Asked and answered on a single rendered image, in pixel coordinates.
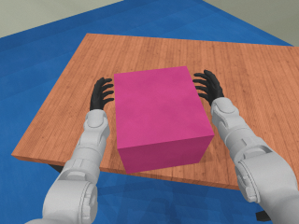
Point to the carton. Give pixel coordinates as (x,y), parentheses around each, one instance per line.
(160,119)

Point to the left robot forearm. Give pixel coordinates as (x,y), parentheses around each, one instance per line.
(89,151)

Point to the robot right upper arm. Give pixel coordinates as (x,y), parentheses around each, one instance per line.
(267,180)

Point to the robot left upper arm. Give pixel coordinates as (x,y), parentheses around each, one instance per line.
(70,202)

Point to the left robot hand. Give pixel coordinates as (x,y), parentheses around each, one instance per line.
(97,98)

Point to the right robot forearm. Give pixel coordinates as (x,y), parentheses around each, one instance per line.
(237,135)

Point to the right robot hand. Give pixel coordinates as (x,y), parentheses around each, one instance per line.
(212,89)

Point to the table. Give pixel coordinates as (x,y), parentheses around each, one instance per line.
(262,82)

